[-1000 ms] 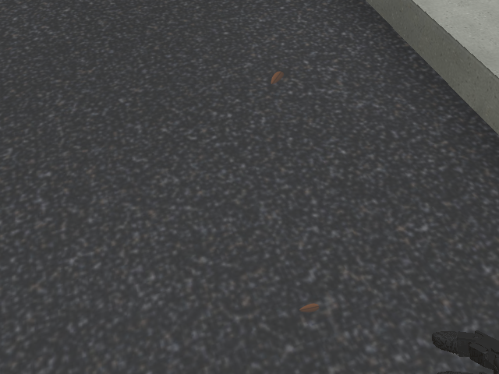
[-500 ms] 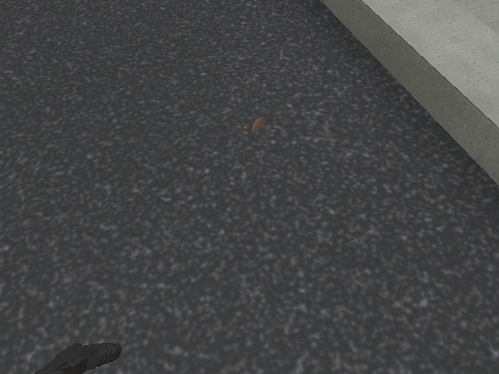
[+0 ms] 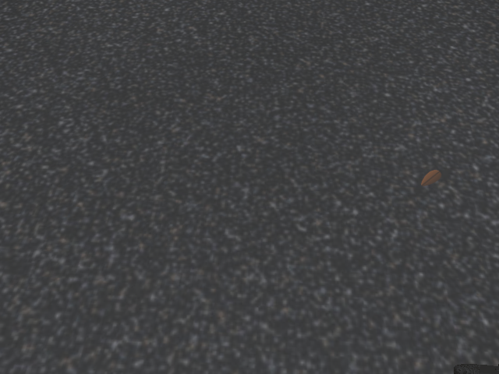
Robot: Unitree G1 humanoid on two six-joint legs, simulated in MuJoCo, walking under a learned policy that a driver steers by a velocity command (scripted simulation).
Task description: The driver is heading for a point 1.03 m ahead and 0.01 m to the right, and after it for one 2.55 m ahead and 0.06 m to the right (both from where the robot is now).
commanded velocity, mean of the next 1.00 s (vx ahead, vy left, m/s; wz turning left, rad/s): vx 0.50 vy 0.00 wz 0.24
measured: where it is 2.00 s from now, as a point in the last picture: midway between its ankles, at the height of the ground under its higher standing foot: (242, 178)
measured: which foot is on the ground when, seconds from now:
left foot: down 0.00-0.44, up 0.46-0.92, down 0.94-1.00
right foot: up 0.00-0.40, down 0.42-0.96, up 0.98-1.00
